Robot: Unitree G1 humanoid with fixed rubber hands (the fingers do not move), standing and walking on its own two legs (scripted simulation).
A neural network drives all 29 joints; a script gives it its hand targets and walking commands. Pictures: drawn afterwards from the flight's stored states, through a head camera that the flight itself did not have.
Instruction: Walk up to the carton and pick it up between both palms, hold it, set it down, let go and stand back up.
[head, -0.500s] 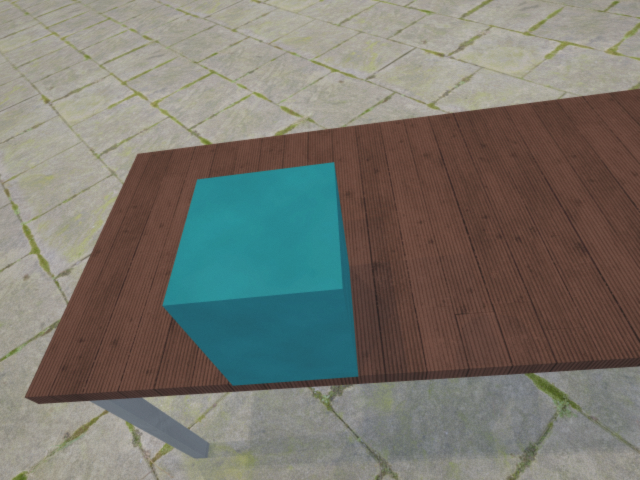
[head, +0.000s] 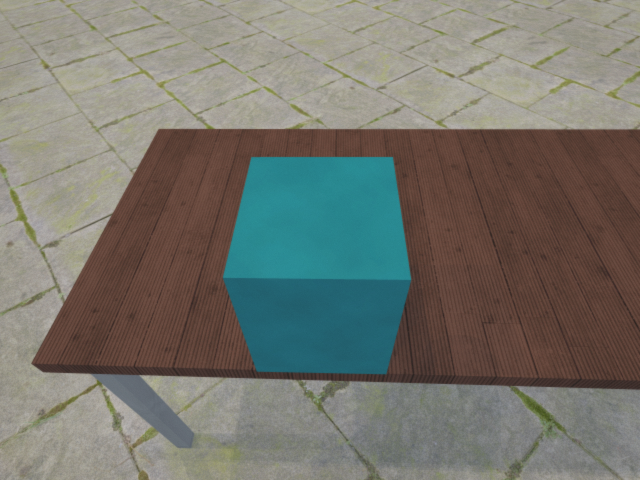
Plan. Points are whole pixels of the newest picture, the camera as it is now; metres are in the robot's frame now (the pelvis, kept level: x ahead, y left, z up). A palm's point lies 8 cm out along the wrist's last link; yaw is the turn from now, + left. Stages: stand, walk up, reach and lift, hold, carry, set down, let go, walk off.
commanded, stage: walk up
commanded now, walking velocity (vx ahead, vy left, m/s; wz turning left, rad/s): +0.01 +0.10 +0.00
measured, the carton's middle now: (321, 269) +0.41 +0.03 +0.01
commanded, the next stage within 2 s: none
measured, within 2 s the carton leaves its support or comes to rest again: neither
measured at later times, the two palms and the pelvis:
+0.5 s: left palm out of the picture +0.05 +0.25 -0.13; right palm out of the picture -0.03 -0.21 -0.16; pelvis +0.02 +0.02 +0.00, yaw -1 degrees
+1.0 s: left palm out of the picture +0.07 +0.33 -0.14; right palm out of the picture +0.08 -0.19 -0.13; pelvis +0.02 +0.06 +0.00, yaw -1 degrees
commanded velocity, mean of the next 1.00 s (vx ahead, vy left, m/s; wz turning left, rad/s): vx -0.02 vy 0.05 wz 0.00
